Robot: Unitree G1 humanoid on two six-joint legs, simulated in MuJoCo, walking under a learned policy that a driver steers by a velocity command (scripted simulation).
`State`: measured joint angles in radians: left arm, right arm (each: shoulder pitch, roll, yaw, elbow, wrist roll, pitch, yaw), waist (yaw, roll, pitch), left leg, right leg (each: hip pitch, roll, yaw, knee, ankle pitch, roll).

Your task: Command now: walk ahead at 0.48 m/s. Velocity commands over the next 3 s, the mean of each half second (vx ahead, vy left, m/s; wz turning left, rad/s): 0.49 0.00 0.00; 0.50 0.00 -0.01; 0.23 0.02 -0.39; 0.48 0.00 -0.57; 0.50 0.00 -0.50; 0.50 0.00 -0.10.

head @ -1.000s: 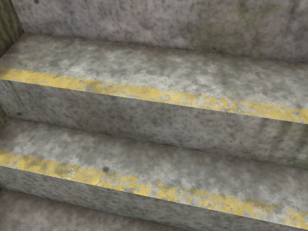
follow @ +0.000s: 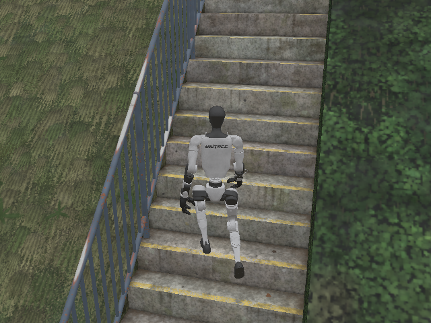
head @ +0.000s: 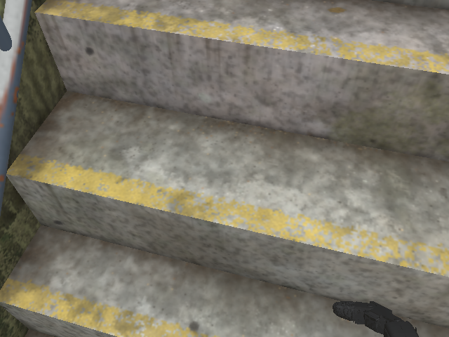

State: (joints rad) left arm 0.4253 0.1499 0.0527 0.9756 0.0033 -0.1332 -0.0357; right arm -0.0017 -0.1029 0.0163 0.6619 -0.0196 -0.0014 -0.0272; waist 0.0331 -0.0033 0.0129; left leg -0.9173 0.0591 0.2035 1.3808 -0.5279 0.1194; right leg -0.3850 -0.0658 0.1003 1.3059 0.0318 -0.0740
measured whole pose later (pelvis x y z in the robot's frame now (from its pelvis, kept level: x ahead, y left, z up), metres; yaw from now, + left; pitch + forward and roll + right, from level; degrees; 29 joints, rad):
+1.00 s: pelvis +0.36 +0.07 +0.34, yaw -1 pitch +3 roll +0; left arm 0.45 0.13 0.05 1.09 0.06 -0.16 0.03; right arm 0.09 -0.08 0.01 0.67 -0.02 0.00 -0.02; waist 0.03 0.00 -0.03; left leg -1.37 0.13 0.00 2.17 -0.22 0.13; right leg -0.19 -0.11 -0.16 0.45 -0.30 -0.01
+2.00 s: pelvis +0.61 +0.16 +0.54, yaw -27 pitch +4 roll +5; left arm 0.28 0.25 0.02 1.01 0.03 -0.05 -0.09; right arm 0.08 -0.23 -0.01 0.99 -0.09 -0.06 0.05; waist 0.04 -0.08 -0.12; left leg -0.10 0.15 0.58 0.43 -0.31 -0.03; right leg -0.53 -0.11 0.03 0.78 -0.23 -0.13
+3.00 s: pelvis +0.84 -0.07 +0.76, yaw -46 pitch +4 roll +0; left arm -0.01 0.12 -0.02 0.71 0.05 0.00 -0.01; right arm 0.53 -0.04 0.00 1.13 -0.03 -0.14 -0.06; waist -0.04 -0.04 -0.05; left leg -0.03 0.05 0.06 0.36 -0.39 -0.01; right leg -1.38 -0.14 -0.01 2.00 -0.33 -0.09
